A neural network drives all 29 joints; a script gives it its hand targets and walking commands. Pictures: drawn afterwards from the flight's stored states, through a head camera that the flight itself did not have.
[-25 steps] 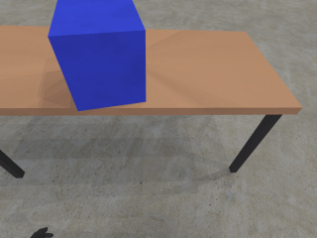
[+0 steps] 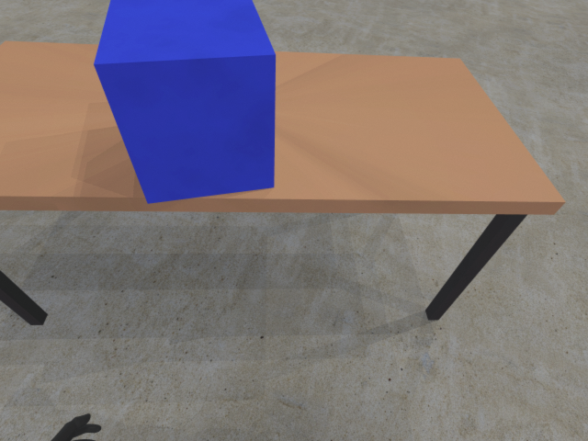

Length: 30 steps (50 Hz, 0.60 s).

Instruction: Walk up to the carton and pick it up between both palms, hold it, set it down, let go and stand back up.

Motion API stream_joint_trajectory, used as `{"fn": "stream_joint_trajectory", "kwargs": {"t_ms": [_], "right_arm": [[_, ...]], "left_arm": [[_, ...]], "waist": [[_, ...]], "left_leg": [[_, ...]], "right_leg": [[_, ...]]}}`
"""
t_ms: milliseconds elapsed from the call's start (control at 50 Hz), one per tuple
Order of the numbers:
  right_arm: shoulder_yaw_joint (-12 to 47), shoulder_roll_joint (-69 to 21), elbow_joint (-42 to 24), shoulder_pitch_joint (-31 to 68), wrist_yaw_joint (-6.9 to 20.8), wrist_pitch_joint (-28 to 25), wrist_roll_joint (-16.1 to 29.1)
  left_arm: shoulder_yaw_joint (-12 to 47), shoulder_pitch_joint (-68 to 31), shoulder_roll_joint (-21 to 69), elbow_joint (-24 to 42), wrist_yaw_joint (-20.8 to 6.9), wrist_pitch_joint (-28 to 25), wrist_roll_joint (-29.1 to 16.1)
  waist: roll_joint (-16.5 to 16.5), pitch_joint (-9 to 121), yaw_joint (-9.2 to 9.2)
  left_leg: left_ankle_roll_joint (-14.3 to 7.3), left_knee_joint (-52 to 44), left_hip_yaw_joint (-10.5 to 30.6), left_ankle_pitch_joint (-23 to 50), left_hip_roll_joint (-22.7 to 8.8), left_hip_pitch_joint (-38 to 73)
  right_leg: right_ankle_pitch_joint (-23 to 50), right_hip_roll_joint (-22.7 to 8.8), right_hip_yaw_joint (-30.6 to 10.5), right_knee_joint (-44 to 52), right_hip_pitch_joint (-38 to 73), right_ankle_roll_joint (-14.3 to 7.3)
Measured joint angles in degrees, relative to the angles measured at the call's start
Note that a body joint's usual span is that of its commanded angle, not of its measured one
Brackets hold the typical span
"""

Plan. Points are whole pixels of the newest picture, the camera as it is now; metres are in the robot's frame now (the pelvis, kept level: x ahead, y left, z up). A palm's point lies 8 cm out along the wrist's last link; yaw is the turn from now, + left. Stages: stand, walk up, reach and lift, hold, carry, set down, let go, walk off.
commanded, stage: walk up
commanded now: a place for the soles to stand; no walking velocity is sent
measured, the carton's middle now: (198, 95) +0.73 +0.20 +0.07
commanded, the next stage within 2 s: none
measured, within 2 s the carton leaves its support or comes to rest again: neither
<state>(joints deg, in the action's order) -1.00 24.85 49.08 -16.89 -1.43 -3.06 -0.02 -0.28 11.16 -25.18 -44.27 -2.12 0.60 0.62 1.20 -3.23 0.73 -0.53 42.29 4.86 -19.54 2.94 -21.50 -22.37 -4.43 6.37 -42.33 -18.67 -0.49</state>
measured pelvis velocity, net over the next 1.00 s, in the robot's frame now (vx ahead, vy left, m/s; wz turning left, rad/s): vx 0.01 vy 0.00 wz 0.05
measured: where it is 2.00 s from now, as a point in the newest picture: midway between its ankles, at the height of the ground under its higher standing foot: (241, 431)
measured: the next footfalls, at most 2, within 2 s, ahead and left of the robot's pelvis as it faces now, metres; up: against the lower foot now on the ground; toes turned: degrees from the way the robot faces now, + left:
left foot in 1.20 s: +0.18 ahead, +0.21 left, +0.00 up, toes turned +5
right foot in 1.70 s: +0.31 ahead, -0.02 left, +0.00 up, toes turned +3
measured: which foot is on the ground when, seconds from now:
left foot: down 0.00-0.88, up 0.90-1.00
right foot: down 0.00-1.00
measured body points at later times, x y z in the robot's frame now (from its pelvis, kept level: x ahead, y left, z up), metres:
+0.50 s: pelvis +0.00 +0.00 +0.00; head +0.02 +0.01 +0.45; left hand +0.12 +0.32 -0.10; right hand +0.07 -0.33 -0.10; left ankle +0.03 +0.12 -0.71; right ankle +0.00 -0.12 -0.71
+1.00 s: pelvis +0.01 +0.00 +0.01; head +0.01 +0.01 +0.46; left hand +0.08 +0.34 -0.08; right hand +0.10 -0.33 -0.09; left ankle +0.03 +0.14 -0.66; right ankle +0.00 -0.12 -0.71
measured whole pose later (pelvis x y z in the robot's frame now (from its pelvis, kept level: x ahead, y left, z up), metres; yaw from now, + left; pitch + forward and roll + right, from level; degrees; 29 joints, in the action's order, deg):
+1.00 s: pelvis +0.01 +0.00 +0.01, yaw +3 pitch -4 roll +0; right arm -1.6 25.4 50.1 -16.1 2.6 -0.4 0.0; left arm -0.3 17.5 -27.4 -44.5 -1.6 -2.9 0.6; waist 0.6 -4.4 0.8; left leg -0.5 58.1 6.0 -22.4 2.5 -24.8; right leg -21.7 -5.6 8.1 -36.0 -10.2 -0.7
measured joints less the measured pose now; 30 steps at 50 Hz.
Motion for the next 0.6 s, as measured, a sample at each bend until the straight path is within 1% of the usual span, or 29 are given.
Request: {"fn": "stream_joint_trajectory", "kwargs": {"t_ms": [480, 600], "right_arm": [[0.0, 0.0, 0.6, 0.2, 0.0, 0.0, 0.0], [0.0, 0.0, 0.6, 0.4, 0.0, -0.1, 0.0]], "left_arm": [[0.0, -0.9, 0.1, 0.0, 0.0, 0.0, 0.0], [0.0, -1.0, 0.1, 0.0, 0.0, 0.1, 0.0]], "waist": [[0.0, -0.9, 0.00], [0.1, -1.0, 0.00]], "left_leg": [[0.0, -0.1, 0.4, 0.2, 0.1, 0.0], [0.0, -0.4, 1.1, 0.5, 0.1, 0.0]], "right_leg": [[0.1, 0.0, 0.4, 0.3, 0.3, 0.0], [0.1, 0.4, 0.5, 0.3, 0.3, 0.0]]}}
